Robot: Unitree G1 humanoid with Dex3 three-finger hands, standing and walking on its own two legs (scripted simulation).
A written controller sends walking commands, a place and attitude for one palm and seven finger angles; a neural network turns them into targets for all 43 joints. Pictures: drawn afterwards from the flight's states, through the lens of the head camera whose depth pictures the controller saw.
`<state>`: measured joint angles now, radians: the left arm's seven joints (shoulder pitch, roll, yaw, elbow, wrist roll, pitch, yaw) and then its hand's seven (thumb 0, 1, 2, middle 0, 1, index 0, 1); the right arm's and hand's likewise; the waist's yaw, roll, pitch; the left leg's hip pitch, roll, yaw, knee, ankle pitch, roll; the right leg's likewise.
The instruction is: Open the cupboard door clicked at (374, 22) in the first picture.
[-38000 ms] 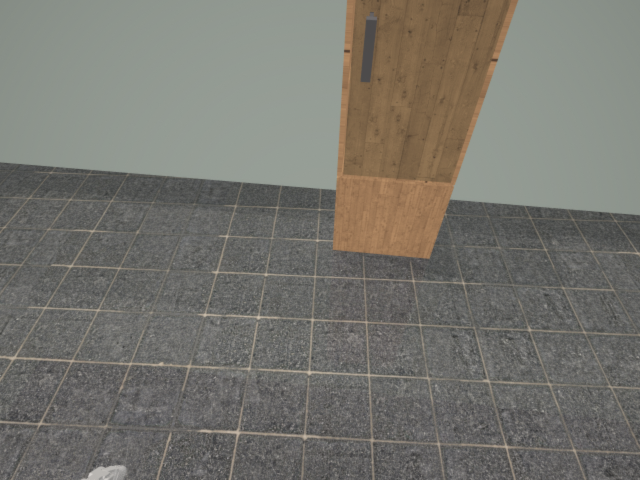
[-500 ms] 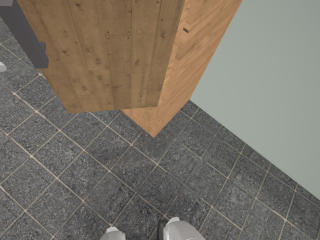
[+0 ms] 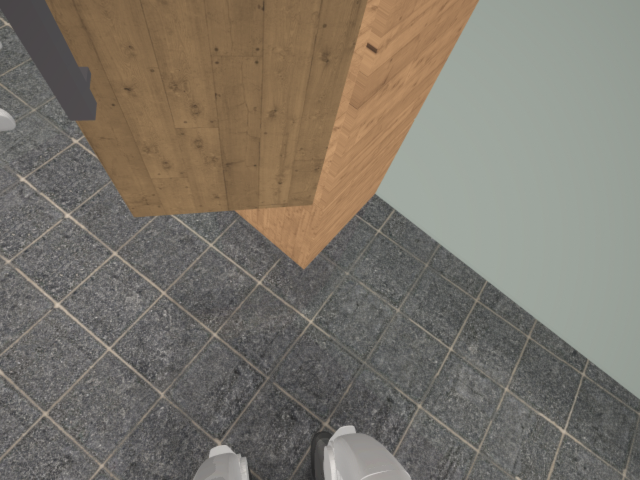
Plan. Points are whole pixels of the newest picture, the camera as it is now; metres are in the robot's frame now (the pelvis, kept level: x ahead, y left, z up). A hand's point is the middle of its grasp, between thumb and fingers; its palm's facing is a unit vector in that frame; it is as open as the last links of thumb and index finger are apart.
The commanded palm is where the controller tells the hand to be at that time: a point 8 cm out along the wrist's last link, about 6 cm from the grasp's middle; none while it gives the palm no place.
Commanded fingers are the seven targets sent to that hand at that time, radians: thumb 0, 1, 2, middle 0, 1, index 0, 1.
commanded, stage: slide the fingers in behind the handle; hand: left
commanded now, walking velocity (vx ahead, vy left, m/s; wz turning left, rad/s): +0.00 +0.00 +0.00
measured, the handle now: (55, 40) +0.57 +0.21 +0.13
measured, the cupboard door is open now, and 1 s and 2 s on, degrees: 49 49 49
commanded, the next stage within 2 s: close the thumb around the handle in 1.54 s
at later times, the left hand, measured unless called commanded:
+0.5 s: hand out of the picture +0.53 +0.26 +0.13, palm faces +0.02 -1.00 +0.01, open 14.0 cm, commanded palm +0.52 +0.29 +0.12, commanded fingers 0.00 -0.50 0.30 -0.30 -1.20 -0.30 -1.20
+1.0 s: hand (12, 75) +0.52 +0.24 +0.13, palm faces +0.08 -1.00 +0.00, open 14.7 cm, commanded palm +0.52 +0.25 +0.12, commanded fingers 0.00 -0.50 0.30 -0.30 -1.20 -0.30 -1.20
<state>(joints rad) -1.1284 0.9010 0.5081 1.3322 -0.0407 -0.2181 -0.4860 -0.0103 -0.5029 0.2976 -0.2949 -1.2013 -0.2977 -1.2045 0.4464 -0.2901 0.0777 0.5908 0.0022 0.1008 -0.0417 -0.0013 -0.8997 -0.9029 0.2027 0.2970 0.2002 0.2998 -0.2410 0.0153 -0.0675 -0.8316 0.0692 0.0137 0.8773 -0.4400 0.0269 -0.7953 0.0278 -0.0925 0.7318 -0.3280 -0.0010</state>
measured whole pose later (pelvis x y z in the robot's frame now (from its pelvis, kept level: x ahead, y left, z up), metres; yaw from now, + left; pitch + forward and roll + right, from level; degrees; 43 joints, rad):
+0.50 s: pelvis +0.00 +0.00 +0.00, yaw +0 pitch +21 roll -4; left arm -1.09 0.80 0.49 1.29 -0.06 -0.23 -0.42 -0.01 -0.50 0.30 -0.29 -1.20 -0.30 -1.20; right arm 0.47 -0.29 0.06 0.61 -0.01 0.09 -0.02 0.00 -0.90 -0.90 0.20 0.30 0.20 0.30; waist -0.23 0.02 -0.08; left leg -0.81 0.07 0.03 0.87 -0.44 0.03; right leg -0.78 0.03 -0.08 0.73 -0.32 0.00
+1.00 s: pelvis +0.00 -0.01 +0.00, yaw +2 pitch +20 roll -4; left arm -1.06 0.66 0.38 1.24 -0.11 -0.24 -0.29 -0.01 -0.50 0.30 -0.29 -1.20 -0.15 -1.17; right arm 0.46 -0.27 0.04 0.67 -0.02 0.06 0.00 0.00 -0.90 -0.90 0.20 0.30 0.20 0.30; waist -0.18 0.03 -0.09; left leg -0.78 0.05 -0.01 0.86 -0.43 0.02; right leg -0.74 0.02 -0.11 0.73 -0.34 -0.01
